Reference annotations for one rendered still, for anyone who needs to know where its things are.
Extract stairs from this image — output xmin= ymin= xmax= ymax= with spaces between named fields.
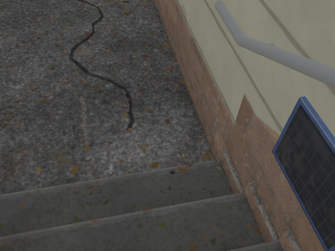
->
xmin=0 ymin=159 xmax=283 ymax=251

